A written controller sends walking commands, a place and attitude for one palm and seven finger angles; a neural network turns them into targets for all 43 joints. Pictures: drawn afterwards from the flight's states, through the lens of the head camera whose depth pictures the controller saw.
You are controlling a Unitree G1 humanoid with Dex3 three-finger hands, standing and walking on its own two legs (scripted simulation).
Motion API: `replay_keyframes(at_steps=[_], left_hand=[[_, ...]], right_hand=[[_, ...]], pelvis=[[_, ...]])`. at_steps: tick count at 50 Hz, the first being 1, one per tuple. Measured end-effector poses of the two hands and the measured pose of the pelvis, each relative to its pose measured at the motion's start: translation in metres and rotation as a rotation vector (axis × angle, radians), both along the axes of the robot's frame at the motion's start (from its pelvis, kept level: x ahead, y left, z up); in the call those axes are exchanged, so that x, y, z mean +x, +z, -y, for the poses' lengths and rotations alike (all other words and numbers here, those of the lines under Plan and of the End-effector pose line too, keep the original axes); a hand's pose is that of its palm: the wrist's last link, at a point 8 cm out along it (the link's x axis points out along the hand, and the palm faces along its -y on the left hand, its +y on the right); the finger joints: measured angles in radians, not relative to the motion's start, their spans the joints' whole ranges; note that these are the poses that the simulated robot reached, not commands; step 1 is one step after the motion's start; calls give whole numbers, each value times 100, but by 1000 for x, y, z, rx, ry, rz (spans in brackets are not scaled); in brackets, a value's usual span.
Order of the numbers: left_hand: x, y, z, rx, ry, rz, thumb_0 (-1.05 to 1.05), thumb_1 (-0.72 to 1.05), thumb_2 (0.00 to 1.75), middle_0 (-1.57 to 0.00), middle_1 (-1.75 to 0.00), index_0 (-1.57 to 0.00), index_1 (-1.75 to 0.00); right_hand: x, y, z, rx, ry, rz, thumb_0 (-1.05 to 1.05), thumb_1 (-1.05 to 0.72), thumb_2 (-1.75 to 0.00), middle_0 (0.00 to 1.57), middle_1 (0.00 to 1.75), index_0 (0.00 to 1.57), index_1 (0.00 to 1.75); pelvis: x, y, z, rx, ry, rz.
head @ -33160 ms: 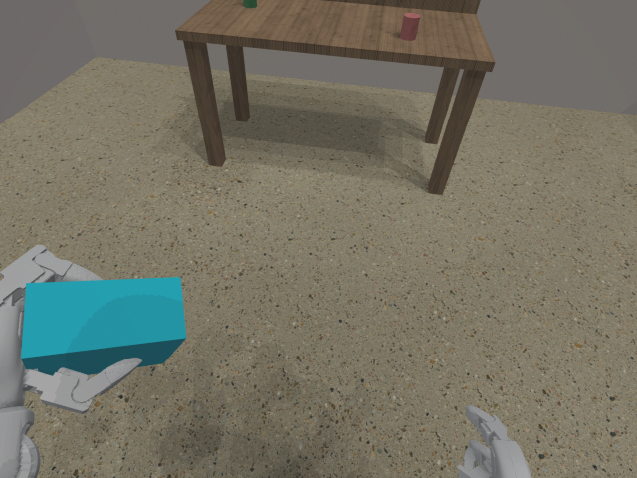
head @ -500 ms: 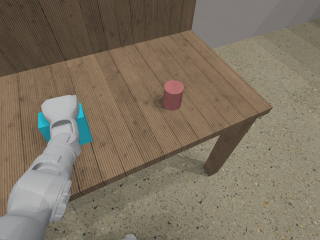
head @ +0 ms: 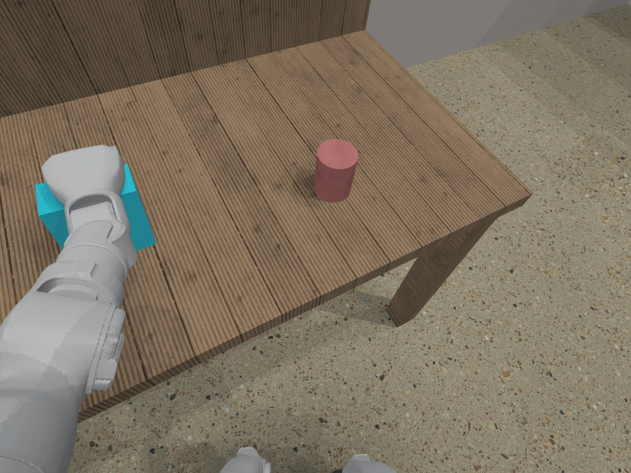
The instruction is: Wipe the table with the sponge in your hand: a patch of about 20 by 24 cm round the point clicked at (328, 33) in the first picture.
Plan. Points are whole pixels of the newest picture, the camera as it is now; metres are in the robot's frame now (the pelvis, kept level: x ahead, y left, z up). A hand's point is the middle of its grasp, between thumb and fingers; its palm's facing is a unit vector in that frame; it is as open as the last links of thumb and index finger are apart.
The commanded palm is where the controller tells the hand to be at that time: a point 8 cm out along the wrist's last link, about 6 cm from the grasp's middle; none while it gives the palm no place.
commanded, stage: slide back across to the first lane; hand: left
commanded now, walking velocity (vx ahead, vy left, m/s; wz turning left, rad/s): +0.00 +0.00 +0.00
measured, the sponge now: (106, 226) +0.46 +0.29 -0.02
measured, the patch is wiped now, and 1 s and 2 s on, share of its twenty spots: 1.00 1.00 1.00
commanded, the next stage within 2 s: wipe back along the first lane in 0.66 s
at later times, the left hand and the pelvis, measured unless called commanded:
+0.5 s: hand (60, 208) +0.46 +0.33 +0.03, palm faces -0.14 +0.00 -0.99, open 10.0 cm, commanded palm +0.44 +0.31 +0.07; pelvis +0.02 +0.01 +0.01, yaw +0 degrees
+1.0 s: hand (38, 223) +0.44 +0.35 +0.02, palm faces -0.12 +0.00 -0.99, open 10.0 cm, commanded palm +0.41 +0.32 +0.06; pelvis +0.03 +0.01 +0.01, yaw +1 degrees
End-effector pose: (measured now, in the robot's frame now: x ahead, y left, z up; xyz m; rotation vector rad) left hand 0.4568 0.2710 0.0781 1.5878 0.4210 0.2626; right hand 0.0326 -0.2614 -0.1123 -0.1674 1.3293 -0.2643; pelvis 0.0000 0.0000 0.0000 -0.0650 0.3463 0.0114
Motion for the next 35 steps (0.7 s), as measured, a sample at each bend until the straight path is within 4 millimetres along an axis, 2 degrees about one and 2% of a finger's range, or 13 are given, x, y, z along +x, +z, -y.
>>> replay_keyframes(at_steps=[8, 14, 23, 35], left_hand=[[7, -1, -6, -14, 1, 1, 1, -50, 105, -75, -134, -75, -135], [2, 2, -15, -32, 4, 6, 0, -50, 105, -75, -134, -75, -135], [-8, 5, -45, -15, 37, -25, 0, -50, 105, -75, -134, -75, -135], [-17, 3, -66, -29, 11, -29, 0, -50, 105, -74, -134, -74, -135]], right_hand=[[-16, 0, -2, 3, -27, -41, 0, -91, -90, 20, 30, 21, 30], [-15, 4, -6, 15, -40, -44, 0, -91, -90, 20, 30, 21, 30], [8, 12, -4, 9, -13, -13, 0, -91, -90, 20, 30, 21, 30], [49, 17, 1, -13, 39, 23, 0, -91, -90, 20, 30, 21, 30]], pelvis=[[3, 0, -3, -4, -13, -14], [10, 4, -4, -1, -15, 10], [19, 11, -5, 0, -5, 33], [31, 13, -5, 2, 6, 42]])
